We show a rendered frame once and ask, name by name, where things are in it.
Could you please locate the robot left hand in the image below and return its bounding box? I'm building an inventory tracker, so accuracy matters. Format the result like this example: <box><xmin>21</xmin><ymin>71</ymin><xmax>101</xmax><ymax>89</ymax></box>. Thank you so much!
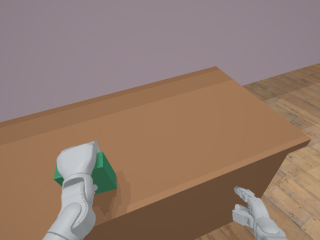
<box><xmin>56</xmin><ymin>140</ymin><xmax>100</xmax><ymax>194</ymax></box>

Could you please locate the robot right forearm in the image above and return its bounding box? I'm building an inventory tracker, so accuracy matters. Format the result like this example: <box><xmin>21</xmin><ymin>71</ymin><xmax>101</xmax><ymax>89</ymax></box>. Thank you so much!
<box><xmin>253</xmin><ymin>217</ymin><xmax>287</xmax><ymax>240</ymax></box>

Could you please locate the table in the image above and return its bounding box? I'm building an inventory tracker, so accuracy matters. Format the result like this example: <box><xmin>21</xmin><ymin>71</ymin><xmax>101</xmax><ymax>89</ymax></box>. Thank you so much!
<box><xmin>0</xmin><ymin>66</ymin><xmax>311</xmax><ymax>240</ymax></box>

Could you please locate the robot left forearm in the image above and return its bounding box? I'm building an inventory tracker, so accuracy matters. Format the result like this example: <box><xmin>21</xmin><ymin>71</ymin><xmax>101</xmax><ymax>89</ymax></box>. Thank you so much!
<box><xmin>42</xmin><ymin>174</ymin><xmax>96</xmax><ymax>240</ymax></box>

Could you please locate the robot right hand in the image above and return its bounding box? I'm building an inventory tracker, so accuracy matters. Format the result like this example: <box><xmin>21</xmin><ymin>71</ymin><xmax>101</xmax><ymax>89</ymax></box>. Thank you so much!
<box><xmin>232</xmin><ymin>186</ymin><xmax>270</xmax><ymax>232</ymax></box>

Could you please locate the sponge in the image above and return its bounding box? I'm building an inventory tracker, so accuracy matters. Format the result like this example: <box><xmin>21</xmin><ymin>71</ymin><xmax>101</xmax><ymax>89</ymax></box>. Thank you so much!
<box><xmin>54</xmin><ymin>151</ymin><xmax>117</xmax><ymax>195</ymax></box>

